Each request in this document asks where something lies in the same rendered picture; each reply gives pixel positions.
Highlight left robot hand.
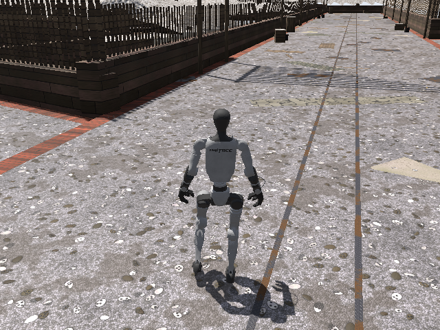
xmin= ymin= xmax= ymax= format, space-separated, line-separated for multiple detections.
xmin=178 ymin=189 xmax=194 ymax=204

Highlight right robot hand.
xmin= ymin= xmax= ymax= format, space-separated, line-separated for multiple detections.
xmin=247 ymin=192 xmax=264 ymax=207

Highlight robot right shin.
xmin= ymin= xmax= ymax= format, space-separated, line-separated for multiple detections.
xmin=228 ymin=230 xmax=239 ymax=274

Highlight left robot upper arm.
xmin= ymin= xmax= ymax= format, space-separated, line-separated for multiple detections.
xmin=187 ymin=138 xmax=207 ymax=176

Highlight humanoid robot head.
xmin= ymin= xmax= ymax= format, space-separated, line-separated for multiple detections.
xmin=210 ymin=109 xmax=233 ymax=142

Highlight robot right forearm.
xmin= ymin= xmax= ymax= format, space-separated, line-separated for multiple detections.
xmin=248 ymin=167 xmax=262 ymax=195

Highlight right robot upper arm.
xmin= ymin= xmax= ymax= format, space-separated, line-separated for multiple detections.
xmin=235 ymin=139 xmax=255 ymax=177

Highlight robot left forearm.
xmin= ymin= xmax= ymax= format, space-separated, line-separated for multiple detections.
xmin=180 ymin=165 xmax=194 ymax=192

